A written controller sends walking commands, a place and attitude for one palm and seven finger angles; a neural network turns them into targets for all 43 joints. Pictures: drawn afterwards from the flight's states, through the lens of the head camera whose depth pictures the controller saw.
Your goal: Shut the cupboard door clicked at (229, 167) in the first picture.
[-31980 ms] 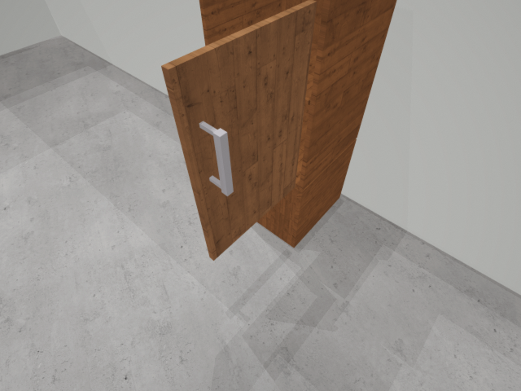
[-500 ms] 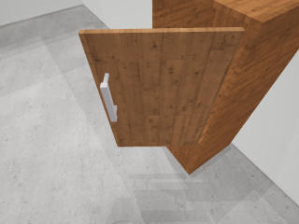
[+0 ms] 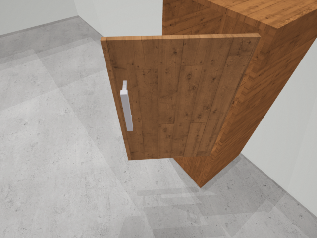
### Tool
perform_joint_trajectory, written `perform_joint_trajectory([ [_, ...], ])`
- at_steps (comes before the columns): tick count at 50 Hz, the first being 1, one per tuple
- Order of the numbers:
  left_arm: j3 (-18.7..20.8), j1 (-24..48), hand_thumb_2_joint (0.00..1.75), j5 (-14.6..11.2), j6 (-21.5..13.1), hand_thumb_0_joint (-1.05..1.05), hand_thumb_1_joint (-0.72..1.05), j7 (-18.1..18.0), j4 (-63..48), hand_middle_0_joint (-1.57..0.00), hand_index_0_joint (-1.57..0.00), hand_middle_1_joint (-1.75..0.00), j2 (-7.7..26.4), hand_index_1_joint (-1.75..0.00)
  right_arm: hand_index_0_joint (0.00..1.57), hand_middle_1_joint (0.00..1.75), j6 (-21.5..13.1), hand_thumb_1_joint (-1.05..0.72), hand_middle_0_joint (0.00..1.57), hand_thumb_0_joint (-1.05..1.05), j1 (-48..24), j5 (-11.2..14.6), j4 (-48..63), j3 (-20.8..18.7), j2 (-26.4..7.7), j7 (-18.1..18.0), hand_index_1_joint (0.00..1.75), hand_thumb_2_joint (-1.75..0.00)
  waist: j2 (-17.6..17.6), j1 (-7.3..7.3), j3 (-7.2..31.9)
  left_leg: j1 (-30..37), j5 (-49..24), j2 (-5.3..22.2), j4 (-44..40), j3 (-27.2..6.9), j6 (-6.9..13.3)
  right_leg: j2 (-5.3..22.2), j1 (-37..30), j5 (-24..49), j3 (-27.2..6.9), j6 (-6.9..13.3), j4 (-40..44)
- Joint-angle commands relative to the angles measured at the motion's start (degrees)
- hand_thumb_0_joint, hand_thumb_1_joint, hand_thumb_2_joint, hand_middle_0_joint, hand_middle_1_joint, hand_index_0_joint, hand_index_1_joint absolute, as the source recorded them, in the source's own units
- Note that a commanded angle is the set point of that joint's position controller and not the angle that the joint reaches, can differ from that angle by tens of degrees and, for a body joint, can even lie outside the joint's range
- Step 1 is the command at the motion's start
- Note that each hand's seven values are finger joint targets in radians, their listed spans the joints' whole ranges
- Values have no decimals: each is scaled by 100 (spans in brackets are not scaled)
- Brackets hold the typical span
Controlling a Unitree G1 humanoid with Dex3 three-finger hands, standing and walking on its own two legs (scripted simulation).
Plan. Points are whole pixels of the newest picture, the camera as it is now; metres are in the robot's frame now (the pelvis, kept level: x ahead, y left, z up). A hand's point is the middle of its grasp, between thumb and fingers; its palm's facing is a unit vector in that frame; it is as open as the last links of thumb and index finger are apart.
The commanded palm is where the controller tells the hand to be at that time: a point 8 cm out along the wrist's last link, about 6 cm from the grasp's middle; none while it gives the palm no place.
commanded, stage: come to a stop and stand still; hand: left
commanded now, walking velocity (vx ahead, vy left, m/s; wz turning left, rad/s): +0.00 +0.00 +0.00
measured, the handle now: (127, 107) +0.47 +0.12 +0.05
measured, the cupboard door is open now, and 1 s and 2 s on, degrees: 56 56 56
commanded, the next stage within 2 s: look again from close up in 0.86 s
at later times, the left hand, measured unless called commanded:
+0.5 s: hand out of the picture +0.06 +0.18 -0.18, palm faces -0.01 -0.98 -0.21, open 7.4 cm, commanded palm none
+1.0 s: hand out of the picture +0.08 +0.19 -0.17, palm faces +0.00 -0.97 -0.25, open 7.4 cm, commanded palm none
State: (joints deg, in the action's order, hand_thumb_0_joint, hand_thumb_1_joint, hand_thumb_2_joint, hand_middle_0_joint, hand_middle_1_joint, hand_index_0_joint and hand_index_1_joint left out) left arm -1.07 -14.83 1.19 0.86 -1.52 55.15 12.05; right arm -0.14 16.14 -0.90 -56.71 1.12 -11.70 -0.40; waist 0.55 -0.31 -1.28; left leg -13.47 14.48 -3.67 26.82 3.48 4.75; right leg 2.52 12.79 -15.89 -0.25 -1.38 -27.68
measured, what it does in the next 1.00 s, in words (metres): shifts its weight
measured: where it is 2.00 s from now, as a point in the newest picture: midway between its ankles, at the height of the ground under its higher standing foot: outside the picture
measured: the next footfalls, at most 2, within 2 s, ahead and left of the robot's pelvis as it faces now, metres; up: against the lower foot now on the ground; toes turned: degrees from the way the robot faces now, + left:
none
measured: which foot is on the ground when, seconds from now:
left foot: down 0.00-1.00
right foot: down 0.00-1.00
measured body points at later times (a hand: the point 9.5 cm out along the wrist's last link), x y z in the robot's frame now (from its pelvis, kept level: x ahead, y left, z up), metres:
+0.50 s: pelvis +0.04 +0.00 +0.00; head +0.06 +0.01 +0.45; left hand +0.06 +0.23 -0.16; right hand +0.10 -0.24 -0.15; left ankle +0.00 +0.06 -0.74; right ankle -0.01 -0.15 -0.74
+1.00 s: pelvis +0.05 -0.01 +0.00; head +0.07 +0.00 +0.45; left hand +0.08 +0.24 -0.15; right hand +0.09 -0.26 -0.15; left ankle +0.00 +0.06 -0.74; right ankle -0.01 -0.15 -0.74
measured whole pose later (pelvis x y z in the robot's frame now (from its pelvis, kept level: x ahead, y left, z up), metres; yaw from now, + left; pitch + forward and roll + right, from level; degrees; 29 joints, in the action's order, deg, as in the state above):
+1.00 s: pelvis +0.05 -0.01 +0.00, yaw +0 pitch +0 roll +0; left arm -0.7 -12.9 0.8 0.3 -2.1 59.7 13.1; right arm -1.2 11.2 -0.4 -62.7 1.2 -12.1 -1.9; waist -1.2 0.5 -2.2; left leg -7.4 17.9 -3.2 25.0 2.6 3.6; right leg 2.0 6.3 -19.0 0.4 -1.5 -25.2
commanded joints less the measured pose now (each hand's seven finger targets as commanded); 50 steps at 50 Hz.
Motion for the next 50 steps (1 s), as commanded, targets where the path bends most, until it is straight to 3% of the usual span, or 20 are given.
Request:
perform_joint_trajectory([
  [1, 164, -160, 90, -20, -147, 0, 90, -62, -157, -20, -20, -30, 676, -30, 20, 30, -185, -90, 20, 0, -40, 22, 270, -172, -728, -60, 30, -90, -69, 72, 37, -77, -478, 913, -792, -1106, -10, 234, -210, 275, -265, 343, 303],
  [5, 145, -207, 90, -41, -147, 0, 90, -74, 32, -20, -20, -30, 661, -30, 20, 30, -207, -90, 20, 0, -21, 30, 81, -163, -748, -85, 30, -90, 77, 62, 99, 171, -1018, 908, -670, -990, -38, 264, -236, 506, -269, 320, 282],
  [12, 138, -252, 90, -39, -156, 0, 90, -108, 238, -20, -20, -30, 660, -30, 20, 30, -213, -90, 20, 0, -87, 47, -105, -158, -719, -131, 30, -90, -71, 52, 126, 432, -1823, 901, -430, -849, -61, 319, -338, 1063, -265, 306, 250],
  [36, 197, -91, 90, -31, -156, 0, 90, -113, 203, -20, -20, -30, 803, -30, 20, 30, -201, -90, 20, 0, -407, 38, -258, -176, -779, -168, 30, -90, -78, 84, 110, 611, -2297, 900, -411, -792, -102, 391, -591, 1723, -246, 322, 295],
  [42, 222, -79, 90, -43, -162, 0, 90, -119, 201, -20, -20, -30, 858, -30, 20, 30, -204, -90, 20, 0, -373, 44, -292, -174, -844, -185, 30, -90, -141, 79, 293, 718, -2574, 914, -362, -773, -121, 430, -758, 2043, -223, 345, 254],
  [50, 216, -55, 90, -57, -151, 0, 90, -113, 239, -20, -20, -30, 870, -30, 20, 30, -194, -90, 20, 0, -333, 49, -355, -155, -843, -188, 30, -90, -113, 78, 216, 719, -2361, 922, -453, -793, -130, 443, -766, 1871, -232, 342, 350],
])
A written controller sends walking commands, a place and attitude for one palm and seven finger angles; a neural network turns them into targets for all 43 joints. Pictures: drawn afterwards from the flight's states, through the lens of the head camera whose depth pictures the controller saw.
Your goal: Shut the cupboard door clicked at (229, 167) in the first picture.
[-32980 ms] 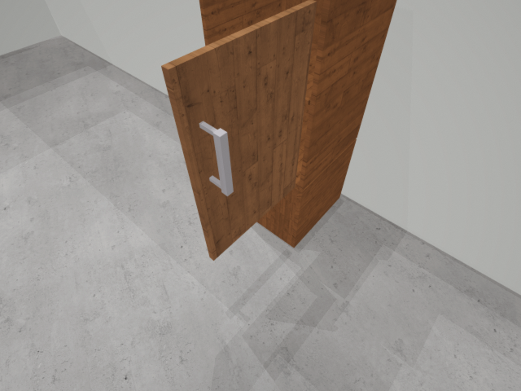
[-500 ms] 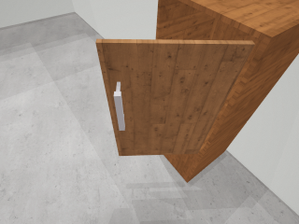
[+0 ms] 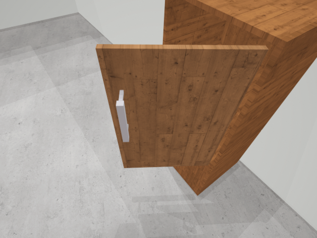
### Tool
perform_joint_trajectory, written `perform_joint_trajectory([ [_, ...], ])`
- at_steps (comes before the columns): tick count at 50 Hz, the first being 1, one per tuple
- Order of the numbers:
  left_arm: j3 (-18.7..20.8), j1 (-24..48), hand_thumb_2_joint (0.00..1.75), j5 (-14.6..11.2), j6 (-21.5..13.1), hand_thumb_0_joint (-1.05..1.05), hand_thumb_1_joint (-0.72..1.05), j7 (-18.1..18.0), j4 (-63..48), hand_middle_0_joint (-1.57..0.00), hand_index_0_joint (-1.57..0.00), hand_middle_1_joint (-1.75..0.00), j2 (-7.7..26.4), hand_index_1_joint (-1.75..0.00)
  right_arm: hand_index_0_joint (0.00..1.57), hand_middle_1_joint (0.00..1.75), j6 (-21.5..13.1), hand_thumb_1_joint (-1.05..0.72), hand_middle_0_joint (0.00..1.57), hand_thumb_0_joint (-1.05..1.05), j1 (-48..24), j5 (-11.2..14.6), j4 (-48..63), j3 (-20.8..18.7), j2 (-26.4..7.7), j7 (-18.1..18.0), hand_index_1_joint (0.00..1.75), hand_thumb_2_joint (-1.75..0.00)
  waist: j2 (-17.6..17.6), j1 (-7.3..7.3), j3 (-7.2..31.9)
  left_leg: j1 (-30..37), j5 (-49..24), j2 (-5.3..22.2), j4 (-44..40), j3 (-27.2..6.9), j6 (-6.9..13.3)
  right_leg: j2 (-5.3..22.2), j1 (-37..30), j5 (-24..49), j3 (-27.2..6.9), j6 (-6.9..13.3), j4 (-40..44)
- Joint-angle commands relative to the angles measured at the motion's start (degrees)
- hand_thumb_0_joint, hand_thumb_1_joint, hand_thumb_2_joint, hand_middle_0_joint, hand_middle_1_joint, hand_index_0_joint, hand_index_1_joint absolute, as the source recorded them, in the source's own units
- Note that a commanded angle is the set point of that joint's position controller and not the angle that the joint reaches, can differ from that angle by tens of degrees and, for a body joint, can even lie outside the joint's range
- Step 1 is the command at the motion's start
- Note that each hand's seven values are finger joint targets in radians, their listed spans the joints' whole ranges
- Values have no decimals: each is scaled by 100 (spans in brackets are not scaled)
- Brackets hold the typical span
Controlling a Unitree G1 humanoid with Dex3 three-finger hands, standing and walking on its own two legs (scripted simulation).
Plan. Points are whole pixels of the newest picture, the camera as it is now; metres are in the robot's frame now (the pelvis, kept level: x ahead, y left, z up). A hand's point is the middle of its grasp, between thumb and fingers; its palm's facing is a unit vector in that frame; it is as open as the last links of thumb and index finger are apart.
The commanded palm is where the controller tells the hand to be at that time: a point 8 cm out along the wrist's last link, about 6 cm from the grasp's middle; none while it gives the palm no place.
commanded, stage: look again from close up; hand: left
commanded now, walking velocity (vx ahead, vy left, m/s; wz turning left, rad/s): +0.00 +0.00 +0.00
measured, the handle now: (123, 117) +0.42 +0.13 +0.04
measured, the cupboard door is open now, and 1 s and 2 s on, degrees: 56 56 56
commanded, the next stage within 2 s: raise the hand and make a fist in 0.46 s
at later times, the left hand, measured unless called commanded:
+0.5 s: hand out of the picture +0.02 +0.18 -0.18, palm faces +0.01 -0.98 -0.21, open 7.4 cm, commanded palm none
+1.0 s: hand out of the picture +0.11 +0.17 -0.06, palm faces +0.18 -0.98 -0.03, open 6.1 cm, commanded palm +0.10 +0.22 -0.04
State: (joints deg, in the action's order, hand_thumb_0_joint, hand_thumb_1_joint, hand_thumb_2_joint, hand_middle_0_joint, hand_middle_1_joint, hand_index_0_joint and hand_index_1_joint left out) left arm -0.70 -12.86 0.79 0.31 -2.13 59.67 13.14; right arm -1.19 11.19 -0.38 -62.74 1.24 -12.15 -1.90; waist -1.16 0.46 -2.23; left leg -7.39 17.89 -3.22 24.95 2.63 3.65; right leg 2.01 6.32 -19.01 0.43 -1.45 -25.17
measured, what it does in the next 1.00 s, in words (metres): lowers itself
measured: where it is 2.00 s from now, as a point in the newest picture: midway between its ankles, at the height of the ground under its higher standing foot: outside the picture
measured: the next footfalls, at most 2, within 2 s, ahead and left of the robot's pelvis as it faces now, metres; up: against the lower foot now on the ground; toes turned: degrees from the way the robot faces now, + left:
none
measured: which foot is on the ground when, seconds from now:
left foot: down 0.00-1.00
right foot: down 0.00-1.00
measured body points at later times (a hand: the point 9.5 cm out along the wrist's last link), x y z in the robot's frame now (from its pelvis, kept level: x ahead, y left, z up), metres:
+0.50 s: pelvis +0.00 -0.01 +0.00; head +0.02 +0.00 +0.45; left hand +0.02 +0.23 -0.16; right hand +0.04 -0.25 -0.15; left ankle -0.05 +0.08 -0.74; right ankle -0.06 -0.14 -0.74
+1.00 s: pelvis -0.06 -0.05 -0.09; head -0.02 -0.05 +0.36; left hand +0.09 +0.22 -0.05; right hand +0.17 -0.28 -0.14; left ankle -0.05 +0.08 -0.74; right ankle -0.02 -0.11 -0.74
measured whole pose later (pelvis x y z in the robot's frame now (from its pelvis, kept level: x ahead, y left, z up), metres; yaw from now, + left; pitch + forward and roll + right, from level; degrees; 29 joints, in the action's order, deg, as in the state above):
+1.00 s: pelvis -0.06 -0.05 -0.09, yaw +3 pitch +13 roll +2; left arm 11.8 -26.8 -17.3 -26.7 16.2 7.0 9.9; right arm -15.1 9.5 1.4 -29.6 -2.7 -15.3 -1.4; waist -0.6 1.9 8.8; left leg -47.5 30.2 -2.3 64.6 -0.5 0.0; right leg -1.8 49.8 -28.7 4.2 4.9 -65.2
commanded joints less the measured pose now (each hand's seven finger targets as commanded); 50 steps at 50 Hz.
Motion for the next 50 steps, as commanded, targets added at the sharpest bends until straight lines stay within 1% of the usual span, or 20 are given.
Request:
perform_joint_trajectory([
  [1, 179, -261, 90, -4, -100, 0, 90, -53, -213, -20, -20, -30, 734, -30, 20, 30, -81, -90, 20, 0, 128, -4, 233, -174, -765, -37, 30, -90, -20, 10, 196, 63, -2600, 871, -275, -695, -15, 480, -75, 2183, -298, 349, 128],
  [27, 136, -380, 90, -21, -135, 0, 90, -47, -5, -20, -20, -30, 590, -30, 20, 30, -92, -90, 20, 0, 220, 8, 43, -149, -657, -49, 30, -90, 61, -7, 115, 105, -2378, 882, -450, -706, -62, 510, -51, 2105, -339, 331, 372],
  [28, 87, -723, 90, 75, -269, 0, 90, -252, 129, -20, -20, -30, 352, -30, 20, 30, -102, -90, 20, 0, 180, 44, 381, -171, -658, 13, 30, -90, 519, -22, -99, -128, -3714, 927, 524, -526, -260, 574, 398, 3136, -379, 167, 91],
  [29, 3115, 4330, 90, -388, -1741, 0, 90, -568, -9128, -20, -20, -30, 4231, -30, 20, 30, -1217, -90, 20, 0, 1109, 211, 1777, -483, -1802, -466, 30, -90, 886, -897, 2398, 2077, -4966, 717, 893, -1008, -430, -177, 691, 3322, 495, 221, -1941],
  [30, 461, -331, 90, -618, -1304, 0, 90, -636, -6862, -22, -22, -32, 1013, -32, 20, 30, -1760, -90, 20, 0, 643, 555, 1875, -86, -1125, -622, 30, -90, 2537, -399, 2822, 2882, -5521, 1008, 724, -1322, -490, -442, 1856, 325, 552, 156, -3174],
  [31, 188, -1612, 90, -996, -578, 0, 90, -674, -6784, -24, -24, -34, -275, -34, 20, 30, -1861, -90, 20, 0, 229, 438, 1935, -224, -883, -492, 30, -90, 2126, -176, 2438, 1355, -5080, 905, 485, -1204, -681, -257, 1416, -147, 466, 264, -4143],
  [32, 58, -692, 90, -882, -641, 0, 90, -607, -6527, -25, -25, -36, -254, -36, 20, 30, -1917, -90, 20, 0, 380, 403, 1932, -300, -759, -238, 30, -90, 1097, -387, 1075, 98, -3913, 814, 174, -978, -484, -172, 2228, -340, 408, 213, -3821],
  [33, 233, -282, 90, -957, -860, 0, 90, -445, -6477, -27, -27, -38, -268, -38, 20, 30, -1947, -90, 20, 0, 222, 213, 2249, -521, -793, -69, 30, -90, 746, -386, 252, -658, -3259, 659, 357, -873, -489, -107, 2704, -477, 474, 252, -2819],
  [34, 572, -524, 90, -1030, -1175, 0, 90, -260, -6166, -29, -29, -40, -102, -40, 20, 30, -2022, -90, 20, 0, 202, 115, 2472, -599, -846, 16, 30, -90, 344, -253, 213, -1197, -2603, 536, 832, -862, -562, -73, 2678, -223, 485, 315, -2115],
  [35, 856, -1283, 90, -1114, -1540, 0, 90, -34, -5478, -31, -31, -42, -139, -42, 20, 30, -2010, -90, 20, 0, 142, 72, 2597, -627, -834, 67, 30, -90, -516, -121, 223, -1808, -1724, 370, 1434, -790, -628, -122, 2675, 270, 500, 342, -1525],
  [36, 1125, -1958, 90, -1227, -1944, 0, 90, 321, -4876, -33, -33, -44, -76, -44, 20, 30, -1964, -90, 20, 0, 177, 87, 2722, -622, -845, 143, 30, -90, -678, 17, 402, -2306, -1373, 153, 1851, -629, -692, -39, 2510, 725, 270, 391, -1431],
  [38, 1420, -2293, 90, -1617, -2982, 0, 90, 1137, -4663, -36, -36, -48, -88, -48, 20, 30, -1885, -90, 20, 0, -148, 77, 3005, -610, -847, 214, 30, -90, -1405, 111, 565, -3443, -690, 73, 2553, -478, -648, 84, 2804, 873, -141, 339, -1930],
  [39, 1514, -2244, 90, -1715, -3466, 0, 90, 1647, -4714, -38, -38, -50, -1, -50, 20, 30, -1860, -90, 20, 0, -186, 37, 3122, -598, -964, 263, 30, -90, -1526, 77, 886, -3779, -878, 37, 2975, -471, -556, 138, 2725, 2350, -290, 238, -2436],
  [40, 1760, -2572, 90, -1789, -3759, 0, 90, 2053, -4726, -40, -40, -52, 204, -52, 20, 30, -1825, -90, 20, 0, -184, 53, 3294, -651, -916, 263, 30, -90, -1857, 251, 1467, -4231, -712, -32, 3257, -367, -524, 218, 2313, 2779, -653, 94, -2735],
  [41, 1780, -2690, 90, -1863, -3735, 0, 90, 2308, -4759, -42, -42, -54, 266, -54, 20, 30, -1746, -90, 20, 0, -277, 128, 3474, -663, -835, 285, 30, -90, -1510, 389, 1705, -4480, -89, -76, 3286, -279, -502, 280, 2189, 1922, -997, 75, -2575],
  [42, 1723, -2266, 90, -1977, -3580, 0, 90, 2423, -5224, -44, -44, -56, 354, -56, 20, 30, -1706, -90, 20, 0, -525, 188, 3838, -650, -888, 279, 30, -90, -663, 405, 1743, -4572, 265, -125, 3209, -158, -452, 257, 2420, 464, -1084, 154, -2416],
  [43, 2008, -1969, 90, -2087, -3382, 0, 90, 2392, -5561, -46, -46, -58, 658, -58, 20, 30, -1673, -90, 20, 0, -609, 221, 4059, -620, -890, 228, 30, -90, -173, 412, 1641, -4536, 344, -132, 3207, -125, -403, 245, 2529, -126, -1179, 165, -2266],
  [45, 2166, -1675, 90, -2169, -3116, 0, 90, 2124, -6302, -49, -49, -62, 765, -62, 20, 30, -1616, -90, 20, 0, -525, 227, 4266, -570, -822, 128, 30, -90, -240, 369, 2037, -4393, 188, -52, 3282, -203, -315, 224, 2356, -303, -1270, 79, -2177],
  [47, 2167, -627, 90, -2074, -3200, 0, 90, 1742, -7039, -53, -53, -66, 895, -66, 20, 30, -1621, -90, 20, 0, -329, 187, 4241, -553, -780, 31, 30, -90, -126, 118, 2176, -4386, 445, 65, 3451, -320, -248, 160, 2734, -939, -1335, 53, -2114],
  [50, 1551, -69, 90, -1836, -3593, 0, 90, 1491, -7743, -58, -58, -72, 666, -72, 20, 30, -1750, -90, 20, 0, -165, 145, 4090, -483, -774, -73, 30, -90, 293, -198, 2030, -4052, 518, 170, 3528, -400, -172, 19, 3276, -1191, -1051, 154, -2167],
])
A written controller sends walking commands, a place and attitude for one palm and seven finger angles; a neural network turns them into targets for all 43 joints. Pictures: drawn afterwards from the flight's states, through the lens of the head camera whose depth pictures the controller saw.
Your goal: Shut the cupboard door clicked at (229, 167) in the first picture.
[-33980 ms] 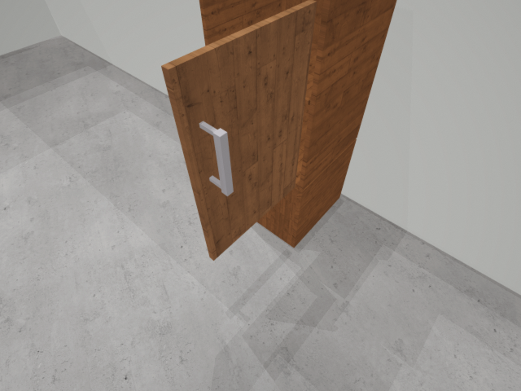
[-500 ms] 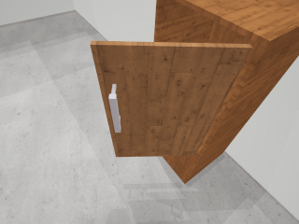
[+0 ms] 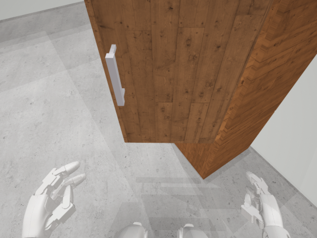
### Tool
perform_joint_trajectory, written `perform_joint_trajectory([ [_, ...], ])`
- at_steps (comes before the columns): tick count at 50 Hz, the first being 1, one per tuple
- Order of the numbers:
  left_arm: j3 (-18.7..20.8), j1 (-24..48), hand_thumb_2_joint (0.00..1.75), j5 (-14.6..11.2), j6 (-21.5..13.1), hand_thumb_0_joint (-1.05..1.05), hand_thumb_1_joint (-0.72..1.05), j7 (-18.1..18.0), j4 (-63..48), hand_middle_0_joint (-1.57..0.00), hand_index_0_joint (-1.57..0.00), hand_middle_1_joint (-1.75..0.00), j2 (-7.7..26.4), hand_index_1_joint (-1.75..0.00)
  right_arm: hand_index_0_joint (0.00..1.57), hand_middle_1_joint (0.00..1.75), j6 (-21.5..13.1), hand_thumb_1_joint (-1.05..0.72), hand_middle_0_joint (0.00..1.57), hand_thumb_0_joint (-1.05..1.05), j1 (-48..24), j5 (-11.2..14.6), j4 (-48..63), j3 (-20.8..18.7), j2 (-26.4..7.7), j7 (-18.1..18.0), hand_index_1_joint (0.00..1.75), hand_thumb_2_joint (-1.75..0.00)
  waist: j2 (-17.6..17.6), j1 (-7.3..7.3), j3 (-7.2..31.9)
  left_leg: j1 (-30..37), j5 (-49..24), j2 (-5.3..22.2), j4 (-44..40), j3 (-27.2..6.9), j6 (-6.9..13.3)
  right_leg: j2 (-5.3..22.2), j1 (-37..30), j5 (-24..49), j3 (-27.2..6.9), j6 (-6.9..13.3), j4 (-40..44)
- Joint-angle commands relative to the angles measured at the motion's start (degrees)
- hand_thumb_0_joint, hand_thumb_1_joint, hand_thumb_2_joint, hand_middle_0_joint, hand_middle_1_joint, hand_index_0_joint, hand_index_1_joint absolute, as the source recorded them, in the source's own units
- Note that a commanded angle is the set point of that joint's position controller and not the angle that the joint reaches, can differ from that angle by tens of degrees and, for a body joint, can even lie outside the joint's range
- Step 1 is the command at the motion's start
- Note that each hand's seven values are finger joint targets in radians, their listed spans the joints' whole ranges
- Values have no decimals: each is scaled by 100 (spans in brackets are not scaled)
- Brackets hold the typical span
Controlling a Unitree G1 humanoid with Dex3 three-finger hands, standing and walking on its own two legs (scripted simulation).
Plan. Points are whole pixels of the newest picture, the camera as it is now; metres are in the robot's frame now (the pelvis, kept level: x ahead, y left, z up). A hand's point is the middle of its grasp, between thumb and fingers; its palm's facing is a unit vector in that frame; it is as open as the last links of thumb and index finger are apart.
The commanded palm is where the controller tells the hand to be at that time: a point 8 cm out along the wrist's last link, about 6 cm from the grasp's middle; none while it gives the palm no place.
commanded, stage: raise the hand and make a fist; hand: left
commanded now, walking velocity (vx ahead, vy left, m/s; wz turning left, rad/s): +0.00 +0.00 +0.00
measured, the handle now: (117, 77) +0.49 +0.16 +0.13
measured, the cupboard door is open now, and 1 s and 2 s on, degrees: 56 56 56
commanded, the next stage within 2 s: bring the fist close to the handle in 1.48 s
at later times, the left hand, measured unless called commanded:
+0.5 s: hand (65, 179) +0.22 +0.22 +0.09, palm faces +0.06 -1.00 -0.04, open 3.8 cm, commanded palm +0.19 +0.27 +0.09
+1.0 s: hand (50, 155) +0.25 +0.24 +0.13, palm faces +0.06 -1.00 -0.04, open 3.1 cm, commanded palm +0.22 +0.29 +0.13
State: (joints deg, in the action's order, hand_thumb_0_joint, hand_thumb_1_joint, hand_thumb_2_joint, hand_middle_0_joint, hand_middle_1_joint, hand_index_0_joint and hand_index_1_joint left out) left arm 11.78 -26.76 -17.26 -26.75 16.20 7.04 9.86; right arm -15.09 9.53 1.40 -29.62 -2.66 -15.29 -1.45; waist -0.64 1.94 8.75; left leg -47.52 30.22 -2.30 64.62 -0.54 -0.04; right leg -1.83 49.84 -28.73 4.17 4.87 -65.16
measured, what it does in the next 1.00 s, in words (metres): shifts its weight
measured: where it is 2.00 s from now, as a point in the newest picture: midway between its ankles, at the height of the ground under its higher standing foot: outside the picture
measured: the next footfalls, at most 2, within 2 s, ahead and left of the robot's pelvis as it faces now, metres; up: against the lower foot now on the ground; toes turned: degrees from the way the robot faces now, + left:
none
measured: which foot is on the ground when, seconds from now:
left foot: down 0.00-1.00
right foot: down 0.00-1.00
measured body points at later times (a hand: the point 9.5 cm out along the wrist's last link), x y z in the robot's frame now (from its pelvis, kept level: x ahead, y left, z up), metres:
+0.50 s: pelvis +0.01 +0.02 +0.02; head +0.06 +0.02 +0.47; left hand +0.21 +0.27 +0.09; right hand +0.16 -0.22 -0.06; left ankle +0.02 +0.12 -0.65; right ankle +0.04 -0.06 -0.65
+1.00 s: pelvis +0.02 +0.05 +0.04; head +0.06 +0.04 +0.49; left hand +0.24 +0.29 +0.14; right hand +0.22 -0.16 -0.02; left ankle +0.02 +0.12 -0.65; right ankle +0.04 -0.06 -0.65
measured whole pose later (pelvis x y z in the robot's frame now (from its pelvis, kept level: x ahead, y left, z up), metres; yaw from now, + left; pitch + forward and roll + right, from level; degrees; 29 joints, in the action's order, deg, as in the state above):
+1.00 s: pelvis +0.02 +0.05 +0.04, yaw +0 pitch +8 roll -2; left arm 8.3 -20.0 -15.7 -12.1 10.7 -8.8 13.0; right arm -11.8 14.5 1.8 -28.3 3.7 -13.3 -3.2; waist 2.8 2.5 5.7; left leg -33.4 26.6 -3.4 51.9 -1.3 3.5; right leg -1.2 33.4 -23.5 3.9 1.3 -48.7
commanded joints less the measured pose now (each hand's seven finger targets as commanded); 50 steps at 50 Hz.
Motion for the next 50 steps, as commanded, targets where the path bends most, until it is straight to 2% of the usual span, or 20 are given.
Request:
perform_joint_trajectory([
  [1, 75, 1694, 90, 13, -979, 0, 90, -312, -2730, -60, -60, -74, 989, -74, 20, 30, -389, -90, 20, 0, 15, -48, 749, -53, -510, -164, 30, -90, 165, -501, 941, -41, -686, 114, -381, -158, 241, 355, -962, -274, -1397, -465, 1774],
  [4, -112, 1299, 90, 10, -811, 0, 90, -53, -2084, -66, -66, -80, 996, -80, 20, 30, -449, -90, 20, 0, 61, -1, 629, 8, -559, -264, 30, -90, 137, -509, 664, -282, -337, 116, -390, -148, 237, 364, -921, -827, -1399, -476, 1965],
  [7, 124, 983, 90, -136, -147, 0, 90, 166, -1498, -71, -71, -86, 1177, -86, 20, 30, -357, -90, 20, 0, 45, 105, 710, 66, -569, -334, 30, -90, 52, -310, 559, -474, -243, 98, -518, -146, 217, 458, -1318, -1173, -1561, -517, 2240],
  [8, 301, 918, 90, -180, 70, 0, 90, 173, -1511, -73, -73, -88, 1276, -88, 20, 30, -321, -90, 20, 0, 39, 138, 761, 59, -565, -350, 30, -90, -63, -203, 706, -387, -311, 100, -628, -156, 212, 468, -1525, -1148, -1542, -528, 2291],
  [9, 442, 795, 90, -238, 279, 0, 90, 128, -1580, -75, -75, -90, 1318, -90, 20, 30, -284, -90, 20, 0, 24, 142, 859, 69, -533, -354, 30, -90, 31, -78, 799, -338, -375, 78, -717, -141, 198, 503, -1735, -1074, -1559, -536, 2347],
  [10, 547, 818, 90, -270, 430, 0, 90, 56, -1713, -77, -77, -92, 1361, -92, 20, 30, -259, -90, 20, 0, 8, 141, 896, 93, -495, -350, 30, -90, 53, -48, 864, -287, -477, 74, -751, -159, 181, 561, -1907, -846, -1625, -579, 2389],
  [11, 796, 670, 90, -291, 541, 0, 90, -61, -1726, -79, -79, -94, 1463, -94, 20, 30, -223, -90, 20, 0, -14, 129, 902, 92, -439, -344, 30, -90, 2, 68, 1007, -244, -605, 74, -788, -194, 163, 567, -2130, -611, -1630, -589, 2347],
  [12, 723, 564, 90, -305, 590, 0, 90, -153, -1808, -81, -81, -96, 1275, -96, 20, 30, -204, -90, 20, 0, 1, 119, 939, 107, -384, -319, 30, -90, -146, 64, 996, -210, -709, 82, -858, -210, 141, 608, -2216, -306, -1611, -630, 2353],
  [16, 631, 420, 90, -205, 398, 0, 90, -394, -1968, -88, -88, -104, 1140, -104, 20, 30, -206, -90, 20, 0, 61, 24, 862, 103, -382, -255, 30, -90, -277, 17, 788, -39, -1074, 113, -1056, -282, 127, 522, -2204, 622, -1318, -619, 2150],
  [20, 222, 447, 90, -115, 167, 0, 90, -323, -1962, -95, -95, -112, 905, -112, 20, 30, -252, -90, 20, 0, 211, 7, 835, 77, -492, -224, 30, -90, -159, -135, 590, 261, -1119, 105, -1278, -278, 159, 359, -1790, 563, -891, -513, 2027],
  [23, 129, 488, 90, -88, 126, 0, 90, -305, -2252, -101, -101, -118, 942, -118, 20, 30, -283, -90, 20, 0, 278, 3, 879, 66, -551, -245, 30, -90, 101, -100, 768, 653, -1310, 99, -1447, -276, 188, 235, -1764, 684, -608, -398, 1913],
  [26, 255, 539, 90, -72, 168, 0, 90, -447, -2485, -106, -106, -124, 1072, -124, 20, 30, -264, -90, 20, 0, 308, -22, 862, 81, -573, -269, 30, -90, 220, -48, 887, 902, -1547, 99, -1605, -336, 174, 132, -1890, 1094, -356, -331, 1767],
  [30, 124, 500, 90, -13, 280, 0, 90, -592, -2642, -113, -113, -132, 913, -132, 20, 30, -182, -90, 20, 0, 356, -19, 899, 97, -557, -254, 30, -90, 280, -73, 850, 1249, -1829, 134, -1801, -408, 83, 62, -1841, 1460, -99, -308, 1681],
  [32, 36, 525, 90, 22, 383, 0, 90, -590, -2690, -117, -117, -136, 875, -136, 20, 30, -142, -90, 20, 0, 350, -11, 912, 113, -562, -239, 30, -90, 414, -76, 784, 1360, -2017, 147, -1845, -424, 53, 48, -1875, 1633, -70, -284, 1685],
  [34, -42, 535, 90, 37, 522, 0, 90, -577, -2644, -121, -121, -140, 815, -140, 20, 30, -84, -90, 20, 0, 382, 7, 943, 132, -572, -231, 30, -90, 309, -115, 666, 1443, -2030, 177, -1931, -470, 8, 20, -1847, 1629, -16, -290, 1741],
  [36, 60, 622, 90, 67, 656, 0, 90, -575, -2690, -124, -124, -144, 969, -144, 20, 30, -34, -90, 20, 0, 396, -6, 959, 147, -598, -239, 30, -90, 411, -73, 739, 1537, -2214, 173, -1940, -469, 9, 12, -1963, 1794, -27, -272, 1761],
  [39, -18, 761, 90, 81, 812, 0, 90, -574, -2805, -130, -130, -150, 894, -150, 20, 30, -1, -90, 20, 0, 402, 32, 1006, 180, -564, -227, 30, -90, 434, -84, 733, 1761, -2369, 211, -2066, -520, -77, 4, -2014, 1838, 30, -276, 1818],
  [43, 4, 950, 90, 87, 951, 0, 90, -580, -2880, -130, -130, -150, 923, -150, 20, 30, 30, -90, 20, 0, 368, 46, 1003, 220, -542, -224, 30, -90, 509, -71, 695, 1947, -2519, 213, -2162, -531, -127, 4, -2112, 1938, 37, -264, 1907],
  [46, 89, 1096, 90, 73, 1063, 0, 90, -587, -2806, -130, -130, -150, 996, -150, 20, 30, 54, -90, 20, 0, 353, 51, 965, 235, -566, -229, 30, -90, 333, -48, 614, 1960, -2512, 213, -2255, -569, -137, -10, -2235, 1952, 49, -252, 1983],
  [50, 69, 1312, 90, 43, 1180, 0, 90, -525, -2808, -130, -130, -150, 969, -150, 20, 30, 38, -90, 20, 0, 299, 79, 934, 244, -552, -240, 30, -90, 366, -63, 633, 2070, -2390, 192, -2353, -512, -119, 18, -2364, 1970, 26, -272, 2127],
])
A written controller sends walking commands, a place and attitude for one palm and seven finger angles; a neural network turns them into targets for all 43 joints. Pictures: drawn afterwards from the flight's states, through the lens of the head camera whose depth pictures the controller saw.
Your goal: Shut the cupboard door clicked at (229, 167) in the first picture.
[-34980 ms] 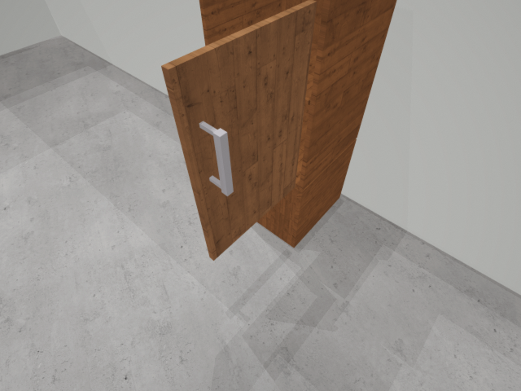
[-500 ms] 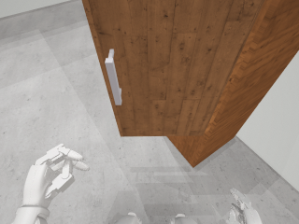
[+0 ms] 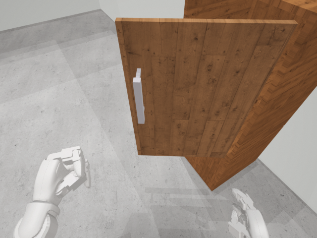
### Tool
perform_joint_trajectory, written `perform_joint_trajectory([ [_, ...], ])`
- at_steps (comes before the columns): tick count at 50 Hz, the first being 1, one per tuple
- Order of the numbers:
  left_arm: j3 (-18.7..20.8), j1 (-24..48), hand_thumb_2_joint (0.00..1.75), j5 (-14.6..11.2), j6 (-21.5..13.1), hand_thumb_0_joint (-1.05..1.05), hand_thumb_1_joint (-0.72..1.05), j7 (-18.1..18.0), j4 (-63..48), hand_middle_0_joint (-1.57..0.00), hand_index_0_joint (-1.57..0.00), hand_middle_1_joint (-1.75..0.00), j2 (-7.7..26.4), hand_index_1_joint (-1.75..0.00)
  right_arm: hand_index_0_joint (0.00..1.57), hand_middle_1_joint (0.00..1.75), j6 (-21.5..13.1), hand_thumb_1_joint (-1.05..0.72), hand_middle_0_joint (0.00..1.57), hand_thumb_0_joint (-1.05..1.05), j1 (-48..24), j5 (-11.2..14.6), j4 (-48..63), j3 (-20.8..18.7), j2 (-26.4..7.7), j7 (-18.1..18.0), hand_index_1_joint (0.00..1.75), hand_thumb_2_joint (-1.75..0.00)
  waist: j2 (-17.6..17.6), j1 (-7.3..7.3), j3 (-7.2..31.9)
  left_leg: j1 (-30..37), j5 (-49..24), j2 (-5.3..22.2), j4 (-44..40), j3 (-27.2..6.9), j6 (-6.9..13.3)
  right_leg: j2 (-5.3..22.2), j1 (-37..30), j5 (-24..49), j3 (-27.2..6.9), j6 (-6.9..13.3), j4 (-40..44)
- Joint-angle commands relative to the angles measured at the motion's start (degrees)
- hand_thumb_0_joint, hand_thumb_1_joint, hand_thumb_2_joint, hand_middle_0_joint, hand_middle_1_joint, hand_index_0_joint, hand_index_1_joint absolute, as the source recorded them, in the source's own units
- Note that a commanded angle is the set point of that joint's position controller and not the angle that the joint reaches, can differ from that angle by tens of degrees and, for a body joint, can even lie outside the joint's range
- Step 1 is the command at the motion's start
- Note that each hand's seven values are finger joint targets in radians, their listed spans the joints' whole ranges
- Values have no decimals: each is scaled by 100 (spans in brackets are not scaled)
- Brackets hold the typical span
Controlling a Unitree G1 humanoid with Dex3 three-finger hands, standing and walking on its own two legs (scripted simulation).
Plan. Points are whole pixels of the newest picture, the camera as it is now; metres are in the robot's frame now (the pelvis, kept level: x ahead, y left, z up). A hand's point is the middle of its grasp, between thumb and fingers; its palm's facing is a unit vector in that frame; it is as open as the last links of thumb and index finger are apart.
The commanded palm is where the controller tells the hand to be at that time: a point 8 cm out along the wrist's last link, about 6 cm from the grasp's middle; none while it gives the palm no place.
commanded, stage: raise the hand and make a fist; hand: left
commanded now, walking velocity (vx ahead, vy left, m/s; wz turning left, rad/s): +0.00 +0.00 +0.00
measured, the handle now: (140, 98) +0.47 +0.11 +0.09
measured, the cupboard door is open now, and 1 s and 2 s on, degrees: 56 56 56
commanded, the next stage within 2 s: bring the fist close to the handle in 0.48 s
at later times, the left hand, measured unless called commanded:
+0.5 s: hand (93, 175) +0.23 +0.16 +0.10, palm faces +0.06 -1.00 -0.05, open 3.1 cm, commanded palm +0.20 +0.22 +0.10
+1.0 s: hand (123, 153) +0.28 +0.11 +0.10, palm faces +0.02 -1.00 -0.03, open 3.1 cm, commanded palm +0.26 +0.17 +0.10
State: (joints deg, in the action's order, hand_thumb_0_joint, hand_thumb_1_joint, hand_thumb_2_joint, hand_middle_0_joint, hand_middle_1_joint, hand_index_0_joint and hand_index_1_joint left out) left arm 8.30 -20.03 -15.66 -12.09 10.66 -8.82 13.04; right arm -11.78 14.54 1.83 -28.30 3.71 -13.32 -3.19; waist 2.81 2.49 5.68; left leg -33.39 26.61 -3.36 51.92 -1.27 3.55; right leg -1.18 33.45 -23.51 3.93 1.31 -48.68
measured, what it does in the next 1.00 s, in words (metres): stands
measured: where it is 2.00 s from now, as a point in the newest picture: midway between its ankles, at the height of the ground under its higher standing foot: outside the picture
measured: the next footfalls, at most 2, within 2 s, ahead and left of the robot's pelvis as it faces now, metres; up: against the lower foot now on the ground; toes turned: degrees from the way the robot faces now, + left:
none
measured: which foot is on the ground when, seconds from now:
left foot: down 0.00-1.00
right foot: down 0.00-1.00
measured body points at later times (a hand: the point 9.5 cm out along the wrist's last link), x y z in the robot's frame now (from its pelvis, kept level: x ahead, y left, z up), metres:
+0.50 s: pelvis -0.01 -0.02 +0.01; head +0.02 -0.03 +0.46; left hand +0.22 +0.22 +0.10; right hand +0.17 -0.25 -0.07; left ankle -0.01 +0.07 -0.69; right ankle +0.01 -0.11 -0.69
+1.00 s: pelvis +0.00 -0.03 +0.01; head +0.02 -0.05 +0.46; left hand +0.27 +0.17 +0.10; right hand +0.17 -0.26 -0.07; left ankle -0.01 +0.07 -0.69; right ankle +0.01 -0.11 -0.69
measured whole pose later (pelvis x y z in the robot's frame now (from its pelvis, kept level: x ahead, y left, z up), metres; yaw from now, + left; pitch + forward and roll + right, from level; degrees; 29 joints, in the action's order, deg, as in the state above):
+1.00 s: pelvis +0.00 -0.03 +0.01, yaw -1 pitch +7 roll +0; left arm 3.6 -7.4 -11.8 -9.3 4.2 0.2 9.5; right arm -10.8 14.5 1.8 -31.7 2.8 -14.3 -2.7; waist 2.6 0.5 4.6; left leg -28.7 24.2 -2.3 46.4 -0.7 1.4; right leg -2.2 30.5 -22.3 3.2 3.5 -46.1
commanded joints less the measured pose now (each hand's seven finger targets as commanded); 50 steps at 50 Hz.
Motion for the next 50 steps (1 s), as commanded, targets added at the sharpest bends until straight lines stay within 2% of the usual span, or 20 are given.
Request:
perform_joint_trajectory([
  [1, 503, 678, 90, -116, -254, 0, 90, 22, -1226, -130, -130, -150, 767, -150, 20, 30, -292, -90, 20, 0, -221, 36, 775, -386, -767, -75, 30, -90, 50, -81, 962, 639, -2030, 278, -1092, -418, -451, -40, -841, 1476, 12, 102, 513],
  [11, 539, 642, 90, -164, -132, 0, 90, 34, -878, -130, -130, -150, 710, -150, 20, 30, -357, -90, 20, 0, -324, 52, 682, -394, -767, -76, 30, -90, -307, -72, 622, 467, -1527, 229, -1247, -303, -324, 20, -1034, 1198, -111, 73, 842],
  [15, 512, 773, 90, -103, -293, 0, 90, -63, -1153, -130, -130, -150, 718, -150, 20, 30, -409, -90, 20, 0, -360, 46, 697, -390, -726, -63, 30, -90, 28, -70, 768, 592, -1537, 199, -1245, -259, -299, 43, -1052, 1208, -159, 75, 839],
  [16, 619, 719, 90, -100, -320, 0, 90, -99, -1100, -130, -130, -150, 843, -150, 20, 30, -408, -90, 20, 0, -324, 19, 672, -390, -756, -66, 30, -90, -175, -74, 769, 514, -1534, 206, -1212, -264, -276, 41, -1116, 1210, -195, 70, 854],
  [20, 472, 726, 90, -92, -391, 0, 90, -93, -964, -130, -130, -150, 686, -150, 20, 30, -430, -90, 20, 0, -384, 45, 646, -390, -739, -61, 30, -90, -95, -130, 579, 407, -1224, 182, -1190, -201, -243, 75, -1002, 884, -292, 44, 965],
  [21, 540, 722, 90, -96, -404, 0, 90, -106, -997, -130, -130, -150, 775, -150, 20, 30, -432, -90, 20, 0, -367, 35, 636, -397, -756, -60, 30, -90, -204, -123, 644, 366, -1246, 185, -1157, -206, -231, 85, -1087, 877, -345, 38, 982],
  [23, 466, 718, 90, -72, -395, 0, 90, -101, -1041, -130, -130, -150, 723, -150, 20, 30, -436, -90, 20, 0, -377, 41, 659, -395, -741, -60, 30, -90, -39, -134, 703, 431, -1299, 182, -1147, -174, -220, 102, -1081, 972, -352, 30, 976],
  [25, 461, 666, 90, -71, -369, 0, 90, -112, -962, -130, -130, -150, 708, -150, 20, 30, -442, -90, 20, 0, -364, 45, 650, -383, -740, -63, 30, -90, -122, -143, 605, 404, -1276, 181, -1154, -176, -219, 92, -1056, 965, -346, 24, 994],
  [26, 577, 616, 90, -98, -350, 0, 90, -115, -904, -130, -130, -150, 810, -150, 20, 30, -431, -90, 20, 0, -336, 24, 642, -385, -755, -68, 30, -90, -351, -121, 633, 312, -1296, 174, -1108, -180, -201, 107, -1163, 975, -427, 7, 1026],
  [29, 497, 705, 90, -98, -355, 0, 90, -85, -970, -130, -130, -150, 728, -150, 20, 30, -436, -90, 20, 0, -373, 36, 662, -388, -733, -72, 30, -90, -223, -139, 680, 341, -1265, 165, -1082, -133, -197, 143, -1155, 941, -489, -20, 1057],
  [31, 463, 1057, 90, -89, -361, 0, 90, -107, -911, -130, -130, -150, 749, -150, 20, 30, -427, -90, 20, 0, -357, 28, 594, -375, -745, -89, 30, -90, -345, -231, 580, 251, -1252, 168, -997, -133, -187, 171, -1129, 912, -585, -43, 1107],
  [36, 171, 1697, 90, 22, -364, 0, 90, -186, -674, -130, -130, -150, 592, -150, 20, 30, -447, -90, 20, 0, -366, 38, 514, -371, -743, -99, 30, -90, -376, -310, 610, 279, -1178, 176, -956, -141, -164, 193, -1044, 798, -651, -64, 1140],
  [39, -31, 1738, 90, 111, -293, 0, 90, -273, -635, -130, -130, -150, 397, -150, 20, 30, -445, -90, 20, 0, -369, 38, 545, -372, -704, -71, 30, -90, -277, -251, 832, 450, -1321, 167, -1021, -120, -164, 193, -1144, 1070, -557, -56, 1063],
  [41, 59, 1845, 90, 198, -210, 0, 90, -391, -453, -130, -130, -150, 532, -150, 20, 30, -389, -90, 20, 0, -329, 24, 505, -365, -725, -54, 30, -90, -331, -225, 828, 433, -1398, 181, -1052, -136, -170, 172, -1175, 1172, -511, -38, 1025],
  [42, -89, 1949, 90, 218, -181, 0, 90, -434, -471, -130, -130, -150, 354, -150, 20, 30, -364, -90, 20, 0, -378, 23, 539, -360, -689, -37, 30, -90, -382, -236, 850, 439, -1420, 172, -1056, -110, -165, 195, -1214, 1237, -532, -62, 1030],
  [46, 93, 1926, 90, 314, -97, 0, 90, -693, -344, -130, -130, -150, 453, -150, 20, 30, -227, -90, 20, 0, -379, -14, 572, -366, -682, 18, 30, -90, -465, -112, 1024, 477, -1639, 167, -1088, -58, -174, 196, -1441, 1624, -514, -60, 970],
  [47, -45, 2116, 90, 329, -94, 0, 90, -723, -327, -130, -130, -150, 318, -150, 20, 30, -192, -90, 20, 0, -396, -9, 573, -351, -654, 34, 30, -90, -472, -177, 966, 451, -1624, 163, -1104, -44, -177, 220, -1437, 1669, -532, -75, 986],
  [48, 115, 2150, 90, 338, -94, 0, 90, -778, -201, -130, -130, -150, 424, -150, 20, 30, -155, -90, 20, 0, -377, -8, 542, -369, -655, 33, 30, -90, -582, -151, 933, 445, -1599, 178, -1115, -28, -186, 208, -1433, 1660, -537, -81, 1005],
  [49, -25, 2329, 90, 366, -124, 0, 90, -794, -273, -130, -130, -150, 324, -150, 20, 30, -129, -90, 20, 0, -419, -14, 552, -361, -648, 46, 30, -90, -378, -175, 966, 487, -1586, 162, -1111, -7, -185, 214, -1405, 1650, -554, -75, 995],
  [50, -76, 2358, 90, 387, -131, 0, 90, -819, -206, -130, -130, -150, 261, -150, 20, 30, -109, -90, 20, 0, -393, -16, 549, -360, -636, 54, 30, -90, -403, -171, 924, 501, -1606, 174, -1143, -11, -193, 198, -1402, 1659, -499, -56, 976],
])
